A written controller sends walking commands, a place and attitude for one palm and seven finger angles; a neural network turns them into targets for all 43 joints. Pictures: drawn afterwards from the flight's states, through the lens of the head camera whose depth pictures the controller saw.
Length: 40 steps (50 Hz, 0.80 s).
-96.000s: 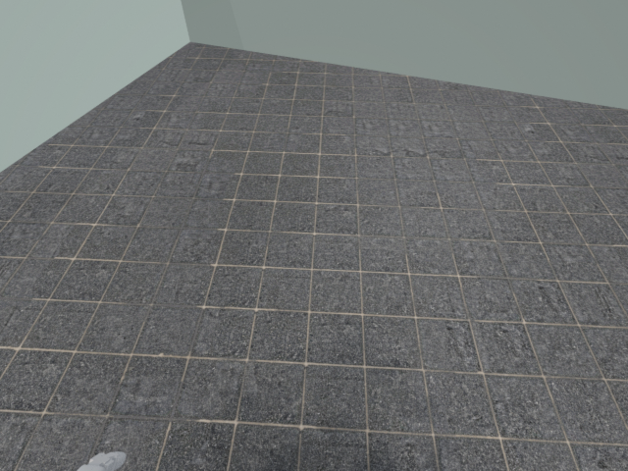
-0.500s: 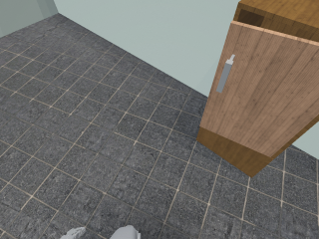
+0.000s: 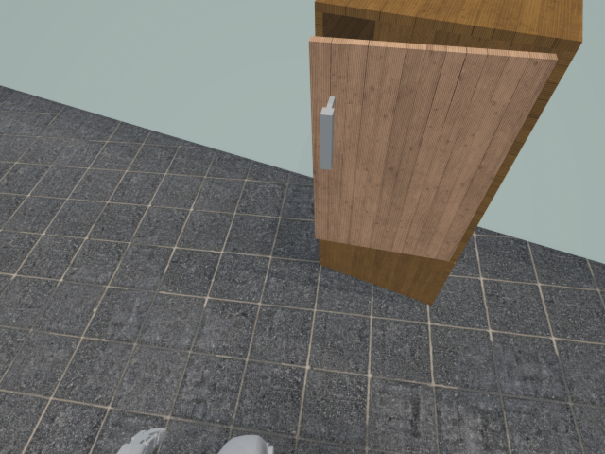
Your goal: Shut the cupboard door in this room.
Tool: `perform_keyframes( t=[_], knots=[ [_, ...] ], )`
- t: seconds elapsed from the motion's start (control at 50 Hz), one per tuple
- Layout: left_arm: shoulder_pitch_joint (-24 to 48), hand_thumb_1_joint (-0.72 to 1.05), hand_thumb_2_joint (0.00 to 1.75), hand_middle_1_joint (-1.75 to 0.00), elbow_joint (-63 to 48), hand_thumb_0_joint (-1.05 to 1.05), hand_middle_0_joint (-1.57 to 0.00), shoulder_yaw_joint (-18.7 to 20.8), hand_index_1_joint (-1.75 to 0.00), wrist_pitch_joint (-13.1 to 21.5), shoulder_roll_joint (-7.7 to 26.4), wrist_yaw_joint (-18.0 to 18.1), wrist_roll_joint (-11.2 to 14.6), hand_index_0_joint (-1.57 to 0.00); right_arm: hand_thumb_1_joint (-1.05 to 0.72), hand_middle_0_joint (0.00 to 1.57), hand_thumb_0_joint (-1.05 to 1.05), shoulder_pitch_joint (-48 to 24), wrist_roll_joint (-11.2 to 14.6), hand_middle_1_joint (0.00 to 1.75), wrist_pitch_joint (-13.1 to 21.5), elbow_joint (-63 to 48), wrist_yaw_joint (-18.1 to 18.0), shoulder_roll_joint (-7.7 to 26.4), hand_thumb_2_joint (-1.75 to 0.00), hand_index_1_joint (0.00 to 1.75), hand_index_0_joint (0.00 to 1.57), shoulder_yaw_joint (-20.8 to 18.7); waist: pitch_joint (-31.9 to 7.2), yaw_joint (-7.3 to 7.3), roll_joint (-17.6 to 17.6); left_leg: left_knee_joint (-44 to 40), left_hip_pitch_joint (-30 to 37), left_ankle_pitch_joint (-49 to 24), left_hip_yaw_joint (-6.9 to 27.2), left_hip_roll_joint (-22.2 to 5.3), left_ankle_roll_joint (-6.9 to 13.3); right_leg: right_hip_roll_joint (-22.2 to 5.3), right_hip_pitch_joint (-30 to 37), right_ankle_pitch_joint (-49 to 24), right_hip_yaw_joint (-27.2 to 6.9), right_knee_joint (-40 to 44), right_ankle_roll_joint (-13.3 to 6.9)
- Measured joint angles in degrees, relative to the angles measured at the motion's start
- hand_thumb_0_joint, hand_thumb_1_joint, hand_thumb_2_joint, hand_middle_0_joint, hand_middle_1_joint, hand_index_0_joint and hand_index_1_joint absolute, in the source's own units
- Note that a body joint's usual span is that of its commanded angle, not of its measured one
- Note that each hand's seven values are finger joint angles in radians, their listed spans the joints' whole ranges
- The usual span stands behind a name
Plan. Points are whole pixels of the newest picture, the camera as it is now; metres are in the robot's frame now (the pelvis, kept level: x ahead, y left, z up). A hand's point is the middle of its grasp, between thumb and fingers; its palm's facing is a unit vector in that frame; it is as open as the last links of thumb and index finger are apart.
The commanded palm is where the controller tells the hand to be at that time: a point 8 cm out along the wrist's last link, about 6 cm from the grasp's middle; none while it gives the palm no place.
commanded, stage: turn to face it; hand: left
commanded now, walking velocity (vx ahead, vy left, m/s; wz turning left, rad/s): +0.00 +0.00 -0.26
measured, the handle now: (329, 133) +0.68 -0.02 -0.01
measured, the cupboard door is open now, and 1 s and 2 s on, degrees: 11 11 11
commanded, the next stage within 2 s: take the last steps up to it in 0.18 s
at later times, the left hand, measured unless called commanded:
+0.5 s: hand out of the picture +0.13 +0.18 -0.15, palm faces -0.13 -0.97 -0.20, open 7.4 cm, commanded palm none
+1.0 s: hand (233, 410) +0.20 +0.14 -0.17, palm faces -0.17 -0.97 -0.15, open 7.4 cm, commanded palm none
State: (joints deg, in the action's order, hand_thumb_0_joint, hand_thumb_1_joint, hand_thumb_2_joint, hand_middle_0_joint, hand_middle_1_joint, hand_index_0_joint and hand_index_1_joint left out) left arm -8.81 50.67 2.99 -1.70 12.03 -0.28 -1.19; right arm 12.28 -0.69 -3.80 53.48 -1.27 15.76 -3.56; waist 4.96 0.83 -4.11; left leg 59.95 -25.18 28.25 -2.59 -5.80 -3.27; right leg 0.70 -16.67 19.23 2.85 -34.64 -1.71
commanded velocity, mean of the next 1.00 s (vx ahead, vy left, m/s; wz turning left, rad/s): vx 0.14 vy -0.05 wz -0.13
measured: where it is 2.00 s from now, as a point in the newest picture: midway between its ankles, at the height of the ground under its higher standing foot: outside the picture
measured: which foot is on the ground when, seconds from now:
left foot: up 0.00-0.20, down 0.22-0.52, up 0.54-0.82, down 0.84-1.00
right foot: down 0.00-0.22, up 0.24-0.50, down 0.52-0.84, up 0.86-1.00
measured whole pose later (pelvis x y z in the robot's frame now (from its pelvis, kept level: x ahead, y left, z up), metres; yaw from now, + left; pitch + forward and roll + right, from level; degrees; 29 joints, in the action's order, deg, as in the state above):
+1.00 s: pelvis +0.15 -0.03 +0.01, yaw -12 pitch -1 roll +0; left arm -15.2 61.3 3.0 -1.1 10.2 -0.7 -1.3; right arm 15.2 -2.0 1.9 57.4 -1.4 8.5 -0.7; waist 3.2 0.2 2.0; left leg 30.2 -16.0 13.6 -8.0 -3.8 1.1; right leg -1.1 -23.0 25.1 2.5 -57.4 -1.8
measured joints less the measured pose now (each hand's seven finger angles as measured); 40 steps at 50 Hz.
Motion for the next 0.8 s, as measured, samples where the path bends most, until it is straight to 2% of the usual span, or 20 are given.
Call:
perform_keyframes(
  t=[0.04,0.08,0.16,0.2,0.22,0.26,0.32,0.36,0.42,0.5,0.52,0.54,0.58,0.62,0.66,0.74,0.8],
  knots=[
    [-0.5,0.91,0.9,-0.3,0.6,0.01,-0.2,-0.2,-0.3,-0.1,-0.4,0.5,-0.1,-0.2,-0.91,0.2,0.01,-0.3,0.0,0.3,0.3,0.2,0.1,-0.2,-0.9,0.3,0.2,0.1,-0.3,0.02,0.7,1.5,-1.5,-1.9,0.3,1.0,-0.2,0.0,0.9,-1.3,-0.8,2.2,0.2],
    [-1.0,0.91,0.9,-0.3,1.1,0.01,-0.2,-0.3,-0.3,-0.2,-0.5,0.7,-0.2,-0.2,-0.91,0.2,0.01,-0.2,0.1,0.3,0.6,0.1,0.2,-0.9,-0.9,0.3,0.2,0.3,-0.8,-0.05,1.7,-1.6,-1.3,-3.0,0.1,1.7,-0.4,-0.1,1.6,-2.0,-1.6,3.7,0.1],
    [-1.9,0.91,0.9,-0.3,2.2,0.01,-0.2,-0.2,-0.3,-0.3,-0.5,0.7,-0.3,-0.2,-0.91,0.2,0.01,-0.2,0.2,0.3,1.2,-0.1,0.3,-2.5,-0.9,0.3,0.2,0.9,-1.6,-0.65,3.6,-13.4,2.2,-5.2,-0.1,2.7,-0.1,0.1,2.3,-2.0,-3.0,4.3,0.5],
    [-2.4,0.91,0.9,-0.3,2.8,0.01,-0.2,0.0,-0.3,-0.6,-0.4,0.7,0.0,-0.2,-0.91,0.2,0.01,-0.1,0.3,0.3,1.9,-0.2,0.3,-3.1,-0.9,0.3,0.2,1.4,-1.9,-0.87,4.2,-22.6,5.7,-10.5,-0.2,3.1,0.4,0.6,2.0,-1.1,-3.7,2.9,1.0],
    [-2.8,0.91,0.9,-0.3,3.0,0.01,-0.2,0.1,-0.3,-0.8,-0.4,0.7,0.2,-0.2,-0.91,0.2,0.01,0.2,0.2,0.3,2.4,-0.3,0.2,-3.3,-0.9,0.3,0.2,1.6,-2.4,-0.86,4.0,-26.0,7.4,-11.5,-0.1,2.7,1.5,1.1,1.4,-0.3,-3.9,1.7,1.3],
    [-2.7,0.91,0.9,-0.3,3.6,0.01,-0.2,0.4,-0.3,-1.4,0.2,0.6,0.5,-0.2,-0.91,0.2,0.01,0.1,-0.3,0.3,2.9,0.1,0.0,-4.6,-0.9,0.3,0.2,2.1,-2.4,-0.9,5.7,-25.4,7.5,-10.0,-1.2,3.1,3.2,0.8,-0.4,3.7,-4.5,-3.4,1.5],
    [-2.3,0.91,0.9,-0.3,4.3,0.01,-0.2,0.8,-0.3,-2.2,0.7,0.3,0.3,-0.2,-0.91,0.2,0.01,0.5,-0.9,0.3,3.3,0.2,-0.4,-5.8,-0.9,0.3,0.2,2.8,-2.0,-0.85,6.1,-26.9,8.8,-10.5,-2.3,2.5,3.7,1.0,-4.4,9.2,-4.0,-16.0,2.0],
    [-2.1,0.91,0.9,-0.3,4.3,0.01,-0.2,0.9,-0.3,-2.2,0.5,-0.1,0.3,-0.2,-0.91,0.2,0.0,0.9,-1.2,0.3,3.3,0.5,-0.4,-6.1,-0.9,0.3,0.2,3.1,-1.8,-0.8,5.4,-28.7,9.9,-11.4,-2.5,1.8,3.4,0.7,-5.1,9.9,-2.7,-18.1,2.3],
    [-2.4,0.91,0.9,-0.3,4.4,0.01,-0.2,0.8,-0.3,-1.8,0.1,-0.9,0.1,-0.2,-0.91,0.2,0.0,1.7,-1.5,0.3,3.2,1.5,-0.1,-5.9,-0.9,0.3,0.2,3.0,-2.1,-0.55,3.9,-30.3,11.3,-11.7,-3.1,0.4,2.8,0.0,-3.5,9.1,-0.8,-13.4,2.1],
    [-3.1,0.91,0.9,-0.3,4.6,0.01,-0.2,0.7,-0.3,-0.8,-0.1,-1.8,-0.2,-0.2,-0.9,0.2,0.0,3.5,-1.2,0.3,3.1,3.0,0.2,-5.0,-0.9,0.3,0.2,2.2,-3.0,-0.02,2.6,-28.4,11.8,-9.7,-4.0,-0.9,1.5,0.0,2.1,2.9,1.0,0.4,1.3],
    [-3.6,0.91,0.9,-0.3,4.5,0.01,-0.2,0.7,-0.3,-0.2,0.1,-1.9,-0.2,-0.2,-0.9,0.21,0.0,4.2,-0.9,0.3,3.1,3.4,0.3,-4.8,-0.9,0.3,0.2,1.9,-3.5,-0.11,3.0,-26.5,11.3,-8.4,-4.4,-0.8,1.4,-0.2,3.7,0.6,0.6,4.5,0.4],
    [-3.6,0.91,0.9,-0.3,5.0,0.01,-0.2,0.6,-0.3,0.4,-0.2,-1.7,-0.3,-0.2,-0.9,0.2,0.01,4.6,-0.7,0.3,2.9,4.0,0.4,-4.3,-0.9,0.3,0.2,1.6,-3.5,-0.15,2.5,-23.1,10.3,-4.6,-3.8,-1.1,1.5,0.2,3.8,-1.4,0.7,4.3,-0.3],
    [-4.3,0.91,0.9,-0.3,5.7,0.01,-0.2,0.4,-0.3,1.3,-1.0,-1.1,-0.2,-0.2,-0.91,0.2,0.01,5.0,-0.6,0.3,2.0,5.4,0.6,-3.3,-0.9,0.3,0.2,1.1,-3.9,-0.23,1.5,-13.1,6.7,0.2,-1.2,-0.2,2.0,0.8,4.9,-0.4,1.5,3.8,-0.8],
    [-5.8,0.91,0.9,-0.3,6.3,0.01,-0.2,0.2,-0.3,2.1,-1.6,-0.3,-0.1,-0.2,-0.91,0.2,0.01,4.9,-0.6,0.3,1.6,6.2,0.8,-2.8,-0.9,0.3,0.2,0.7,-4.2,-0.57,1.7,-5.1,2.9,-0.6,-0.5,0.9,2.2,1.0,6.9,0.1,1.3,6.1,-1.1],
    [-7.4,0.91,0.9,-0.3,7.3,0.0,-0.2,0.0,-0.3,2.5,-1.9,0.2,-0.2,-0.2,-0.91,0.2,0.01,4.3,-0.7,0.3,1.9,5.9,1.1,-2.7,-0.9,0.3,0.2,0.5,-4.2,-0.48,2.5,-2.8,0.1,-2.8,-1.1,1.2,1.9,0.9,9.0,-0.5,1.0,8.8,-1.0],
    [-9.5,0.91,0.9,-0.3,9.8,0.0,-0.2,-0.6,-0.3,3.0,-2.3,0.4,-0.3,-0.2,-0.91,0.2,0.01,2.5,-0.6,0.3,3.1,4.3,1.6,-3.4,-0.9,0.3,0.2,0.7,-3.4,-0.37,4.1,-10.8,-1.4,-6.6,-2.5,1.2,2.0,0.9,12.1,-0.5,0.5,11.7,-0.6],
    [-10.5,0.91,0.9,-0.3,11.5,0.01,-0.2,-0.6,-0.3,2.8,-2.4,0.3,-0.1,-0.2,-0.91,0.2,0.01,1.3,-0.5,0.3,4.2,3.6,1.6,-4.3,-0.9,0.3,0.19,1.3,-2.4,-0.56,5.0,-20.4,0.9,-11.4,-3.2,1.6,2.7,1.2,13.8,1.8,0.4,10.6,-0.1]
  ],
)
